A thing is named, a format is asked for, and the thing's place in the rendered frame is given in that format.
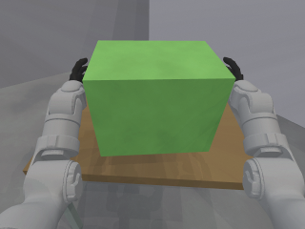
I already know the left robot hand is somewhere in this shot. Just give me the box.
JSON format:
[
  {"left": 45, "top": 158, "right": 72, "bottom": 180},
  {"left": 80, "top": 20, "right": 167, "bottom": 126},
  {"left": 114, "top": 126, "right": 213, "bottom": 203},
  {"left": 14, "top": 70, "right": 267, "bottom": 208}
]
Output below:
[{"left": 69, "top": 57, "right": 88, "bottom": 83}]

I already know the robot right upper arm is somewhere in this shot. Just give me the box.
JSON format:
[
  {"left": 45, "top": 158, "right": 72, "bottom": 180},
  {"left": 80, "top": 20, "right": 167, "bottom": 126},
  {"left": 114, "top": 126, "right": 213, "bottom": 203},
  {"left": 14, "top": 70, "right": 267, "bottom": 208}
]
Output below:
[{"left": 242, "top": 157, "right": 305, "bottom": 229}]

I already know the robot left upper arm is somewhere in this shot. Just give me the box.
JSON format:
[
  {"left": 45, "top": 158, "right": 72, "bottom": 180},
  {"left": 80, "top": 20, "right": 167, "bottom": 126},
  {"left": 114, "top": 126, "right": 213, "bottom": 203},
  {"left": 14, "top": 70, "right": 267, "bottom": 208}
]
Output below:
[{"left": 0, "top": 159, "right": 83, "bottom": 229}]

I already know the right robot hand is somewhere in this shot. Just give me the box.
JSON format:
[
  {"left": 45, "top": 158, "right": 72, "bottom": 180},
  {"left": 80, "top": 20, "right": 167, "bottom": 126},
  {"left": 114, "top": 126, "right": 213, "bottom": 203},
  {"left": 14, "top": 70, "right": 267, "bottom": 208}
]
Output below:
[{"left": 223, "top": 57, "right": 244, "bottom": 81}]

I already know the robot right forearm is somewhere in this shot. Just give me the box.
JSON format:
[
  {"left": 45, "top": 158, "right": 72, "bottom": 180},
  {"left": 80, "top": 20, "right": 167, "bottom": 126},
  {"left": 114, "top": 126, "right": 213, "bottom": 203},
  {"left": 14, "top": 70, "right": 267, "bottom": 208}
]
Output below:
[{"left": 229, "top": 80, "right": 305, "bottom": 196}]

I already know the robot left forearm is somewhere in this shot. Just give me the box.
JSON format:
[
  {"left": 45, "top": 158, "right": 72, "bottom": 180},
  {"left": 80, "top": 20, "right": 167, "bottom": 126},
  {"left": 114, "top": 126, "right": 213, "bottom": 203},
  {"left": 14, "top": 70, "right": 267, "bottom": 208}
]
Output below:
[{"left": 23, "top": 80, "right": 87, "bottom": 199}]

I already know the table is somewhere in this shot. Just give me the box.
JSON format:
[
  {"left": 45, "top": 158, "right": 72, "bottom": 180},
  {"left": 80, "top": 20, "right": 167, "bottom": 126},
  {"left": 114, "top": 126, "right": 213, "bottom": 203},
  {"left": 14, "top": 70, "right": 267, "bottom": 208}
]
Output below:
[{"left": 23, "top": 97, "right": 253, "bottom": 229}]

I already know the carton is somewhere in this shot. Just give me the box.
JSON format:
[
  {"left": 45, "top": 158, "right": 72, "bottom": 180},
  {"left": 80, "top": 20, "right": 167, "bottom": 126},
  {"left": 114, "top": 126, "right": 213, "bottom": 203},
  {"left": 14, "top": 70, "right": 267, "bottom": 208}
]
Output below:
[{"left": 82, "top": 40, "right": 236, "bottom": 156}]

